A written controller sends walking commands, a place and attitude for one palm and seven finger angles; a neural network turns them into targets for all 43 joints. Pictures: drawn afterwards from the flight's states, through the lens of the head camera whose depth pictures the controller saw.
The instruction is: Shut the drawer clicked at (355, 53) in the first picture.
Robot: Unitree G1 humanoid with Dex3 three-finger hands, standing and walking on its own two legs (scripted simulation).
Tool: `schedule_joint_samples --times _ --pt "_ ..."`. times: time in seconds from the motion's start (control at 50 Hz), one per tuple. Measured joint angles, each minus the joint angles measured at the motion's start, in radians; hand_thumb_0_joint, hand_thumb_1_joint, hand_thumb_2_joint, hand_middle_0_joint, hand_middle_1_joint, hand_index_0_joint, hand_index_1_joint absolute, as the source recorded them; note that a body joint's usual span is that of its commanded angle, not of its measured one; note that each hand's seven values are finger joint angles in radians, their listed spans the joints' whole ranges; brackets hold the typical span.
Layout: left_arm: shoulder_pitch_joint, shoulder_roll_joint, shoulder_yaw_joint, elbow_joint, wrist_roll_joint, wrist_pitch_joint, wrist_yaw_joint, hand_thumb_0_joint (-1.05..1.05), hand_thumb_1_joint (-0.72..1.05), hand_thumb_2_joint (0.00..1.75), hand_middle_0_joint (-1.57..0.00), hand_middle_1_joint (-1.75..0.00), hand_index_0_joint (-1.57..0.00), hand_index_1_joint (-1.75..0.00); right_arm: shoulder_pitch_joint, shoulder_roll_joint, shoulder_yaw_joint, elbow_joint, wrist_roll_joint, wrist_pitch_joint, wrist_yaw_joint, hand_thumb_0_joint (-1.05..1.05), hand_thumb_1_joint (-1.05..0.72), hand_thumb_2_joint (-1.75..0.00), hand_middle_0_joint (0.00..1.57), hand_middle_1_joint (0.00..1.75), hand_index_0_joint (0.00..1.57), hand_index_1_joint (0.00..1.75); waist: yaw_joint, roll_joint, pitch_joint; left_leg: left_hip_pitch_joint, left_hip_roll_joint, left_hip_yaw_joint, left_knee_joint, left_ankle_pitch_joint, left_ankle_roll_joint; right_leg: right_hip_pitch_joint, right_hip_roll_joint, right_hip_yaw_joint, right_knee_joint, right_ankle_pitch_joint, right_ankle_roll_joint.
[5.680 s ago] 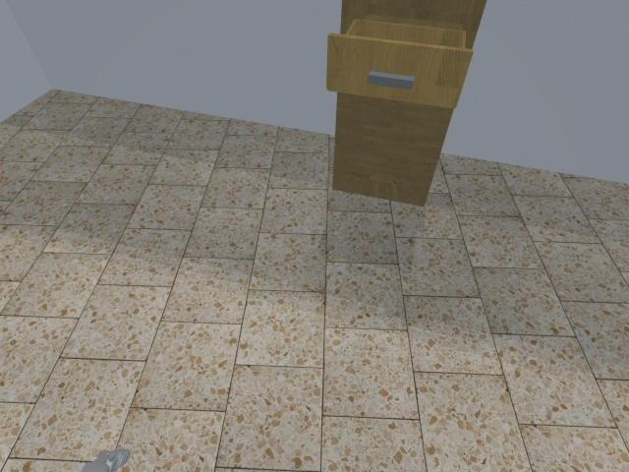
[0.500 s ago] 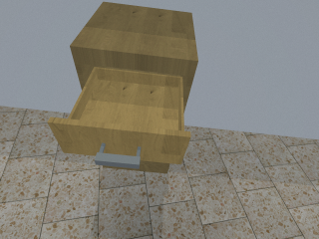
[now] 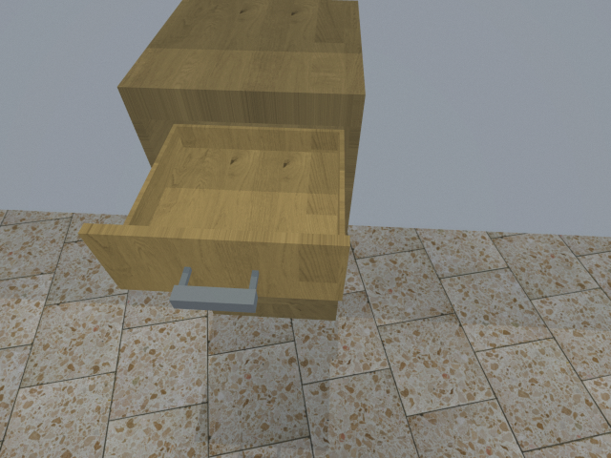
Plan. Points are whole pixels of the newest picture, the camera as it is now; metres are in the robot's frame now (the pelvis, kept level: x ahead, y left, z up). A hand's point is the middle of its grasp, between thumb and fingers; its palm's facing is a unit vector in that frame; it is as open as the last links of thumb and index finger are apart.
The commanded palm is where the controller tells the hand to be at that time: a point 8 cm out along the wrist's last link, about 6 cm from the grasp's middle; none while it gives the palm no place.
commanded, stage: come to a stop and stand still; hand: left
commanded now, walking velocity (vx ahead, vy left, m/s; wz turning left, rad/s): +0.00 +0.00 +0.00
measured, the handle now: (217, 286) +0.36 +0.17 -0.03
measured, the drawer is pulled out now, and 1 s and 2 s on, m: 0.28 0.28 0.28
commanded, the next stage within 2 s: look again from close up in 0.28 s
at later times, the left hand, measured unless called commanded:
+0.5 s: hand out of the picture -0.04 +0.18 -0.17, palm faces +0.01 -0.98 -0.21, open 7.4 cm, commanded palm none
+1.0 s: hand out of the picture +0.01 +0.17 -0.16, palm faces +0.00 -0.97 -0.23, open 7.3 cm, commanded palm none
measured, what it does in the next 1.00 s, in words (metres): steps on the spot: left foot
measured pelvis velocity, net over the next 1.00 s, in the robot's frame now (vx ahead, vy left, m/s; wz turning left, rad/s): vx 0.00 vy -0.01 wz -0.01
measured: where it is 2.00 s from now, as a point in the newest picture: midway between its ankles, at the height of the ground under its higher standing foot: outside the picture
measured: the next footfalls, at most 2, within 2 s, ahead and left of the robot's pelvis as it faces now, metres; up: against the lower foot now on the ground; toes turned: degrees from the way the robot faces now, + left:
left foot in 0.02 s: +0.04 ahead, +0.11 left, +0.00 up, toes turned +4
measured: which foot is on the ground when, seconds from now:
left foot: up 0.00-0.00, down 0.02-1.00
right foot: down 0.00-1.00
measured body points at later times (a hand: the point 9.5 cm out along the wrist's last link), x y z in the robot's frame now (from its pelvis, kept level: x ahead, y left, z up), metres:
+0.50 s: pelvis -0.02 +0.01 +0.00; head -0.02 -0.01 +0.45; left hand -0.04 +0.23 -0.15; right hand -0.01 -0.21 -0.16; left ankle -0.02 +0.13 -0.73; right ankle +0.02 -0.12 -0.73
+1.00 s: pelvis +0.00 -0.01 +0.00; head +0.01 -0.03 +0.45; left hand +0.01 +0.22 -0.15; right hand -0.03 -0.22 -0.17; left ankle -0.02 +0.13 -0.73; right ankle +0.02 -0.12 -0.73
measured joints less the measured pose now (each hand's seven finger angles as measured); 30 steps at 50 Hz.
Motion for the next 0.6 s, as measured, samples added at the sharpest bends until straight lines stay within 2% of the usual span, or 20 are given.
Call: schedule_joint_samples --times 0.02,0.04,0.12,0.18,0.26,0.36,0.46,0.6 --pt "0.001 0.002 0.001 0.000 -0.003 0.003 -0.001 0.00 0.92 0.89 -0.20 -0.29 -0.20 -0.30 0.001 -0.003 0.003 -0.004 -0.001 -0.008 0.000 0.00 -0.91 -0.90 0.20 0.30 0.20 0.30 0.000 0.000 -0.005 0.032 0.005 -0.003 -0.081 0.050 0.003 -0.010 0.003 0.000 0.012 -0.001 0.006" --pt "-0.002 0.008 0.002 0.002 -0.006 0.008 -0.002 0.00 0.92 0.89 -0.20 -0.29 -0.20 -0.30 0.000 0.000 0.005 -0.004 -0.003 -0.017 -0.001 0.00 -0.91 -0.90 0.20 0.30 0.19 0.30 -0.001 -0.009 -0.005 0.044 0.002 0.000 -0.119 0.106 0.020 -0.018 -0.002 0.001 0.026 -0.005 0.012" --pt "0.003 0.025 0.002 0.016 -0.006 0.027 -0.007 0.00 0.91 0.89 -0.20 -0.29 -0.20 -0.30 0.013 0.026 0.024 0.003 -0.011 -0.025 0.000 0.00 -0.91 -0.90 0.20 0.30 0.19 0.30 0.011 -0.049 -0.019 0.066 -0.016 0.016 -0.159 0.126 0.040 -0.007 -0.009 0.025 0.024 -0.048 0.014" --pt "0.023 0.033 -0.005 0.025 -0.004 0.019 -0.011 0.00 0.91 0.89 -0.19 -0.29 -0.20 -0.30 0.025 0.035 0.031 0.015 -0.010 -0.027 -0.007 0.00 -0.92 -0.90 0.20 0.30 0.20 0.30 0.017 -0.066 -0.033 0.077 -0.033 0.020 -0.198 0.149 0.042 0.028 -0.010 0.040 -0.012 -0.010 0.009" --pt "0.055 0.014 -0.021 0.058 -0.005 0.004 -0.013 0.00 0.91 0.89 -0.19 -0.29 -0.20 -0.30 0.021 0.022 0.032 0.032 -0.005 -0.029 -0.005 0.00 -0.93 -0.90 0.20 0.30 0.20 0.30 0.017 -0.033 -0.029 0.091 -0.023 0.020 -0.226 0.166 0.039 0.054 0.003 0.039 -0.067 0.025 0.020" --pt "0.100 -0.005 -0.037 0.090 -0.007 -0.008 -0.006 0.00 0.91 0.89 -0.19 -0.29 -0.20 -0.30 0.032 0.015 0.040 0.034 -0.002 -0.036 0.001 0.00 -0.93 -0.90 0.20 0.30 0.20 0.30 0.007 -0.012 -0.026 0.085 -0.010 0.020 -0.236 0.179 0.033 0.059 0.015 0.037 -0.098 0.045 0.015" --pt "0.142 -0.016 -0.056 0.074 -0.007 -0.020 -0.005 0.00 0.91 0.89 -0.20 -0.29 -0.20 -0.30 0.079 0.001 0.051 -0.022 -0.007 -0.048 0.012 0.00 -0.92 -0.90 0.20 0.30 0.20 0.30 -0.009 0.014 -0.032 0.038 -0.008 0.011 -0.145 0.133 0.035 0.020 0.013 0.031 -0.021 0.005 0.011" --pt "0.150 -0.013 -0.059 0.047 -0.011 -0.019 -0.011 0.00 0.91 0.89 -0.20 -0.29 -0.20 -0.30 0.122 0.010 0.071 -0.031 -0.009 -0.045 0.013 0.00 -0.91 -0.90 0.20 0.30 0.20 0.30 -0.011 0.035 -0.054 0.054 -0.015 0.015 -0.151 0.129 0.034 0.020 0.006 0.036 0.006 -0.016 0.009"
